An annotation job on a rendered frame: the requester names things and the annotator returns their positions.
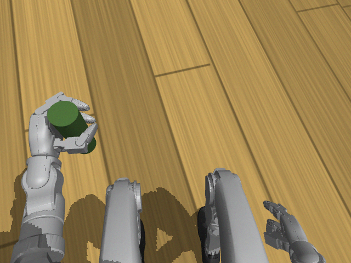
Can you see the left robot arm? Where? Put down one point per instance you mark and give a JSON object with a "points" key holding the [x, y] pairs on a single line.
{"points": [[41, 235]]}

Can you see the left robot hand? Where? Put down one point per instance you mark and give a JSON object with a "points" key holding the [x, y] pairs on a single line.
{"points": [[44, 139]]}

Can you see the can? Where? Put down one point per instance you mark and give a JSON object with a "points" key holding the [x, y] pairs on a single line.
{"points": [[67, 119]]}

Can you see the right robot hand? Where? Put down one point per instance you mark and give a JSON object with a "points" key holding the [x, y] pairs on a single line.
{"points": [[281, 235]]}

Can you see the right robot arm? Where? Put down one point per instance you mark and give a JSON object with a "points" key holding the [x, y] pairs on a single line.
{"points": [[304, 252]]}

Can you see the right robot foot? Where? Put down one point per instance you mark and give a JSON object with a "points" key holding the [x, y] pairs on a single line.
{"points": [[202, 232]]}

